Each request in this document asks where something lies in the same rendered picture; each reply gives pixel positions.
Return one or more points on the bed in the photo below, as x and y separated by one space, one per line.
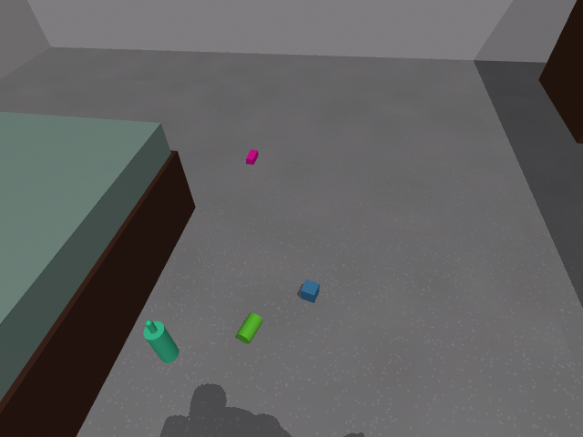
90 212

